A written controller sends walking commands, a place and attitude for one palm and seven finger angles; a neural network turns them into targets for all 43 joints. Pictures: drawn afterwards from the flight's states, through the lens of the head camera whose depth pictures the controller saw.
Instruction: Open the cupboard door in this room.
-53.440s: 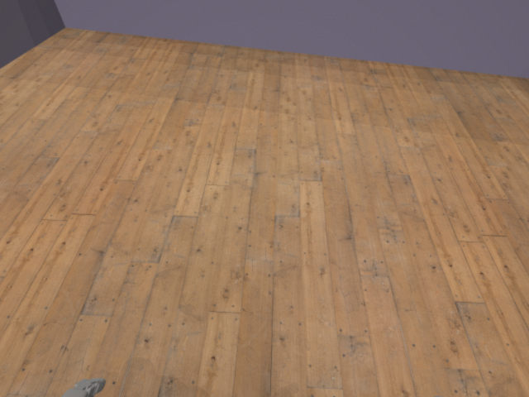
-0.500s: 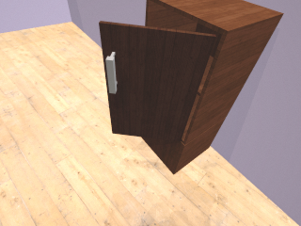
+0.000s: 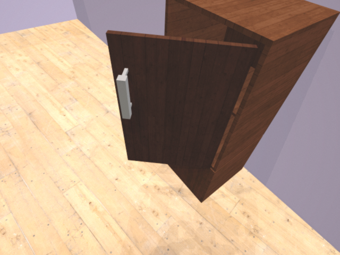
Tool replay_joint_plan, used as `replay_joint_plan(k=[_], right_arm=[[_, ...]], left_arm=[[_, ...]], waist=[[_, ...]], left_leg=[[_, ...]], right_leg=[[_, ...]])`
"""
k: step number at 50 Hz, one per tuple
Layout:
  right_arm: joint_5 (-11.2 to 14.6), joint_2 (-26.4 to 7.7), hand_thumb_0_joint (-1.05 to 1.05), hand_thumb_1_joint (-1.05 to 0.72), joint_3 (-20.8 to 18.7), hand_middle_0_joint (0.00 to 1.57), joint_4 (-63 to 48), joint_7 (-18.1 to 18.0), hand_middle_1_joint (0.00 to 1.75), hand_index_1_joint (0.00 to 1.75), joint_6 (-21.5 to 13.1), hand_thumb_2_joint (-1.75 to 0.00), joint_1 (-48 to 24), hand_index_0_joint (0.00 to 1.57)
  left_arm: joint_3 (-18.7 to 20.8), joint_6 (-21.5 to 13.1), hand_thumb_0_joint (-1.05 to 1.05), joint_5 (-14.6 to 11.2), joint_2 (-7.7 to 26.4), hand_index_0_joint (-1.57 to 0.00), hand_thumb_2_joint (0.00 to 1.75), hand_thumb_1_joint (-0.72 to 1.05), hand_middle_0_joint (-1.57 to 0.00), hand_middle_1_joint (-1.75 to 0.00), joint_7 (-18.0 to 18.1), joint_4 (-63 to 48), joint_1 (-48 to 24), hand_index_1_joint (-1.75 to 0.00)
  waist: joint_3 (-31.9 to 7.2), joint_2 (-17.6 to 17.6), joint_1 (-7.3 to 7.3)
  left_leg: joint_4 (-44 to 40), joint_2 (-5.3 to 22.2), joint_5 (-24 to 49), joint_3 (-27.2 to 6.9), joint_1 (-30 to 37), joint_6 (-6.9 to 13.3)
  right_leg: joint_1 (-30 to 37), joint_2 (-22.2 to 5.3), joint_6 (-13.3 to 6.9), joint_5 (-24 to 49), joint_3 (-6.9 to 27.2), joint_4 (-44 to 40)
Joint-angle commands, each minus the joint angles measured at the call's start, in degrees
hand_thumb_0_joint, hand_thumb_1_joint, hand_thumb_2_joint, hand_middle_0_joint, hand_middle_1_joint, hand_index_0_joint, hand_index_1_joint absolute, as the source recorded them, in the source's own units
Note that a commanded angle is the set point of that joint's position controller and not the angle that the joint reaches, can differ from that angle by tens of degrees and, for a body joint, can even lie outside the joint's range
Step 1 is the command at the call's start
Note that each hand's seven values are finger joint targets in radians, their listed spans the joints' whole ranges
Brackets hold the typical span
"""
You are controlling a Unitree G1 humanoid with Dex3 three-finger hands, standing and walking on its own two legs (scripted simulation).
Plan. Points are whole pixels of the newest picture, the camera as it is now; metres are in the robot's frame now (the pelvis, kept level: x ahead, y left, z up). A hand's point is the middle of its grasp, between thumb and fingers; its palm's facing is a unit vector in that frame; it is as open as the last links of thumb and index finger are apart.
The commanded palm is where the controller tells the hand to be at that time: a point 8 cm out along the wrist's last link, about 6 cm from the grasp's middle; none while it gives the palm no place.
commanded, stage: come to a stop and stand still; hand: left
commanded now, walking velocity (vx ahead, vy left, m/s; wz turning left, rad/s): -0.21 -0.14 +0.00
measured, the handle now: (126, 94) +0.53 +0.18 +0.07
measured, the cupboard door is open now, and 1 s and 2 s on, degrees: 47 47 47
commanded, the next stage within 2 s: look again from close up in 1.26 s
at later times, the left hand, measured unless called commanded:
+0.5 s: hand out of the picture -0.03 +0.17 -0.16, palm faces +0.04 -0.98 -0.19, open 7.3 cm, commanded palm none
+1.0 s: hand out of the picture -0.04 +0.21 -0.17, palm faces -0.01 -0.98 -0.21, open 7.3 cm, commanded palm none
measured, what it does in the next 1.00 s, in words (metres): steps on the spot: right foot, then left foot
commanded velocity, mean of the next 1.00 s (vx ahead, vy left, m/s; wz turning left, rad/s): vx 0.02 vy -0.01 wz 0.00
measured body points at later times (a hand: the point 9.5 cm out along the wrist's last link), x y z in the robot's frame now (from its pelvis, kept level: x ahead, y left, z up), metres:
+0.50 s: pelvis -0.04 -0.01 +0.01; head -0.05 -0.01 +0.46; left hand -0.03 +0.22 -0.15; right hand -0.01 -0.24 -0.15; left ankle +0.01 +0.10 -0.70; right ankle -0.06 -0.12 -0.73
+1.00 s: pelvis -0.03 +0.04 +0.00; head -0.02 +0.03 +0.45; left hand -0.04 +0.26 -0.15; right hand -0.05 -0.17 -0.16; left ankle -0.02 +0.10 -0.73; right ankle -0.06 -0.12 -0.73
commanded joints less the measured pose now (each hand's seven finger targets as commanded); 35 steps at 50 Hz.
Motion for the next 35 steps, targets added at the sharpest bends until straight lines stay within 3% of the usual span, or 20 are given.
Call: replay_joint_plan(k=[1, 3, 6, 8, 11, 14, 16, 17, 18, 19, 20, 21, 23, 26, 28, 30, 31, 32, 34, 35], right_arm=[[-0.06, -7.23, 0.0, -0.9, -1.06, 0.2, -2.31, -0.99, 0.3, 0.3, -0.35, -0.9, 3.83, 0.2], [-0.06, -7.36, 0.0, -0.9, -1.2, 0.2, -2.33, -1.82, 0.3, 0.3, -0.17, -0.9, 2.21, 0.2], [-0.5, -8.9, 0.0, -0.9, -2.45, 0.2, -3.59, -2.37, 0.3, 0.3, 0.35, -0.9, 1.19, 0.2], [-0.62, -8.94, 0.0, -0.9, -3.04, 0.2, -4.23, -2.42, 0.3, 0.3, 0.62, -0.9, 0.37, 0.2], [-0.92, -8.8, 0.0, -0.9, -3.47, 0.2, -4.95, -2.18, 0.3, 0.3, 0.93, -0.9, -0.81, 0.2], [-1.5, -8.42, 0.0, -0.9, -3.46, 0.2, -5.58, -1.36, 0.3, 0.3, 1.55, -0.9, -2.73, 0.2], [-1.49, -7.89, 0.0, -0.9, -3.46, 0.2, -5.83, -0.64, 0.3, 0.3, 2.49, -0.9, -4.54, 0.2], [-1.06, -5.84, 0.0, -0.9, -2.98, 0.2, -6.04, -0.26, 0.3, 0.3, 2.97, -0.9, -4.96, 0.2], [-0.41, -0.97, 0.0, -0.9, -1.79, 0.2, -6.52, 0.16, 0.3, 0.3, 3.5, -0.9, -4.87, 0.2], [-0.67, -1.15, 0.0, -0.9, -1.83, 0.2, -7.61, 0.59, 0.3, 0.3, 3.69, -0.9, -5.31, 0.2], [-1.17, -2.16, 0.0, -0.9, -2.11, 0.2, -6.7, 0.87, 0.3, 0.3, 3.78, -0.9, -5.64, 0.2], [-1.27, -2.23, 0.0, -0.9, -2.09, 0.2, -5.32, 1.12, 0.3, 0.3, 3.57, -0.9, -3.24, 0.2], [-0.93, -2.24, 0.0, -0.9, -1.7, 0.2, -3.68, 1.4, 0.3, 0.3, 2.62, -0.9, 0.04, 0.2], [-0.73, -1.67, 0.0, -0.9, -0.8, 0.2, -3.84, 1.05, 0.3, 0.3, 1.19, -0.9, -0.22, 0.2], [-0.65, -1.08, 0.0, -0.9, -0.3, 0.2, -2.71, 0.52, 0.3, 0.3, 0.56, -0.9, 2.06, 0.2], [-0.73, -3.16, 0.0, -0.9, 0.03, 0.2, -1.3, -0.25, 0.3, 0.3, -0.42, -0.9, 5.03, 0.2], [-0.83, -5.06, 0.0, -0.9, -0.03, 0.2, -0.98, -0.59, 0.3, 0.3, -0.39, -0.9, 5.87, 0.2], [-0.75, -4.88, 0.0, -0.9, 0.17, 0.2, -0.19, -0.74, 0.3, 0.3, -0.37, -0.9, 5.36, 0.2], [-0.39, -4.4, 0.0, -0.9, 0.44, 0.2, 0.11, -1.07, 0.3, 0.3, -0.22, -0.9, 4.32, 0.2], [0.31, -5.7, 0.0, -0.9, 0.86, 0.2, -4.6, -0.41, 0.3, 0.3, -0.46, -0.9, -5.35, 0.2]], left_arm=[[1.1, 1.42, 0.0, -0.3, 4.67, -0.2, 0.9, 0.9, -0.2, -0.3, 1.25, -2.12, 5.93, -0.3], [1.17, 2.42, 0.0, -0.52, 5.17, -0.2, 0.9, 0.9, -0.2, -0.3, 1.06, -2.08, 5.15, -0.3], [1.73, 3.11, 0.0, -0.09, 5.61, -0.2, 0.9, 0.9, -0.2, -0.3, 0.53, -3.13, 3.1, -0.3], [2.0, 3.3, 0.0, 0.17, 5.26, -0.2, 0.9, 0.9, -0.2, -0.3, 0.12, -4.27, 1.41, -0.3], [2.34, 3.91, 0.0, 0.24, 4.6, -0.2, 0.9, 0.9, -0.2, -0.3, -0.28, -5.63, -0.2, -0.3], [2.33, 3.91, 0.0, 0.23, 3.72, -0.2, 0.9, 0.9, -0.2, -0.3, -0.51, -5.32, 1.23, -0.3], [2.5, 3.62, 0.0, 0.17, 3.96, -0.2, 0.9, 0.9, -0.2, -0.3, -0.5, -2.83, 7.69, -0.3], [2.67, 3.36, 0.0, 0.56, 5.65, -0.2, 0.9, 0.9, -0.2, -0.3, -0.18, -2.34, 9.82, -0.3], [2.54, 2.44, 0.0, 0.88, 9.09, -0.2, 0.9, 0.9, -0.2, -0.3, 0.24, -3.2, 7.82, -0.3], [2.79, 2.7, 0.0, 0.66, 12.33, -0.2, 0.9, 0.9, -0.2, -0.3, 0.24, -5.63, 1.9, -0.3], [2.64, 1.5, 0.0, 0.17, 11.62, -0.2, 0.9, 0.9, -0.2, -0.3, 0.56, -7.1, -3.52, -0.3], [2.32, 0.82, 0.0, -0.06, 10.25, -0.2, 0.9, 0.9, -0.2, -0.3, 0.5, -7.58, -6.15, -0.3], [1.99, 0.03, 0.0, -0.06, 9.35, -0.2, 0.9, 0.9, -0.2, -0.3, 0.15, -7.1, -6.03, -0.3], [2.27, -0.3, 0.0, 0.04, 10.7, -0.2, 0.9, 0.9, -0.2, -0.3, -0.31, -4.91, -1.0, -0.3], [2.25, -0.02, 0.0, -0.18, 10.55, -0.2, 0.9, 0.9, -0.2, -0.3, -0.34, -3.75, -0.39, -0.3], [1.6, 0.21, 0.0, -0.6, 7.48, -0.2, 0.9, 0.9, -0.2, -0.3, -0.57, -2.71, 1.12, -0.3], [1.27, 0.34, 0.0, -0.51, 5.99, -0.2, 0.9, 0.9, -0.2, -0.3, -0.5, -2.46, 2.01, -0.3], [0.98, 0.8, 0.0, -0.53, 5.21, -0.2, 0.9, 0.9, -0.2, -0.3, -0.34, -1.5, 1.1, -0.3], [0.55, 1.07, 0.0, -0.45, 4.89, -0.2, 0.9, 0.9, -0.2, -0.3, -0.27, -0.45, 0.94, -0.3], [-0.56, -0.32, 0.0, -0.27, 7.58, -0.2, 0.9, 0.9, -0.2, -0.3, 2.25, 3.49, 6.92, -0.3]], waist=[[-0.66, 5.51, -0.38], [-0.83, 13.54, -0.55], [-6.35, 9.67, -1.58], [-8.36, 7.4, -1.91], [-8.96, 7.94, -1.98], [-5.77, 8.64, -1.18], [-4.52, 5.59, 1.62], [-1.66, -0.3, 2.49], [1.1, -12.1, 1.43], [3.82, -14.32, 0.18], [6.12, -13.78, -0.62], [6.61, -11.71, -2.36], [6.23, -7.97, -2.79], [3.32, -6.48, -0.13], [2.92, -5.29, -0.68], [1.33, 1.67, -0.37], [0.11, 2.83, 0.22], [0.11, 6.62, 0.04], [2.93, 7.65, 0.58], [10.5, 6.98, 3.5]], left_leg=[[-7.67, 12.17, 28.69, -10.53, 11.02, 5.92], [-12.29, 14.55, 33.38, -14.38, 8.97, 9.36], [-11.46, 17.14, 33.07, -14.8, 13.4, 13.0], [-10.74, 16.88, 30.71, -13.08, 14.81, 13.44], [-12.84, 15.55, 19.07, -11.45, 11.95, 12.29], [-17.47, 13.58, -4.75, -11.69, 3.33, 9.78], [-18.63, 9.28, -23.47, -9.41, -5.46, 5.42], [-13.5, 4.71, -27.04, -6.17, -10.52, 2.51], [-2.07, -0.94, -22.75, -1.82, -11.08, -0.62], [7.44, -2.6, -18.68, -0.42, -7.01, -1.29], [13.43, -1.14, -15.22, -3.38, -5.61, -0.42], [16.35, -1.17, -11.8, -3.6, -5.76, -0.17], [14.96, -0.8, -10.36, -1.83, -4.45, -0.37], [3.53, -1.81, -12.76, -0.01, -1.19, -0.57], [-6.34, -2.29, -7.91, 0.15, 6.1, -0.4], [-10.12, 2.57, 1.55, -5.66, 11.95, 1.87], [-10.01, 5.83, 3.04, -8.25, 10.79, 3.32], [-13.55, 6.43, -0.71, -10.24, 7.89, 4.07], [-17.01, 6.05, -6.24, -11.3, 3.93, 4.65], [-1.15, 2.08, -6.29, -4.75, -0.9, 1.27]], right_leg=[[-8.57, -1.99, -0.74, -1.65, 2.28, 1.43], [-8.09, -1.22, -0.53, -7.95, 1.59, 10.06], [-12.75, -1.18, -0.94, -13.51, 4.25, 22.55], [-15.66, -0.56, -0.64, -11.93, 4.56, 26.5], [-14.98, -0.42, -0.21, -10.25, 4.1, 25.52], [-7.56, 0.03, -1.31, -9.68, 1.63, 14.54], [3.4, 1.64, -2.35, -2.99, -1.28, 1.5], [5.53, -1.21, -3.21, -4.95, 2.65, -7.28], [-2.16, -12.07, -6.87, -22.1, 17.46, -18.77], [-13.81, -19.4, -10.38, -29.54, 24.5, -25.33], [-18.79, -17.96, -9.8, -27.3, 24.01, -25.89], [-16.96, -14.72, -8.56, -19.27, 19.56, -24.06], [-12.75, -12.11, -8.12, -7.84, 12.58, -19.74], [-5.1, -12.36, -9.55, 0.7, 11.89, -14.66], [-6.34, -10.62, -8.14, 3.1, 9.85, -10.35], [-9.24, -5.53, -4.86, 4.52, 6.07, -4.22], [-8.05, -4.03, -3.86, 3.01, 4.8, -3.5], [-5.77, -3.32, -2.91, 1.29, 2.86, -2.49], [-3.4, -2.97, -2.34, 2.76, 2.6, -2.75], [-8.34, -6.27, -3.51, 9.23, 8.68, -9.55]])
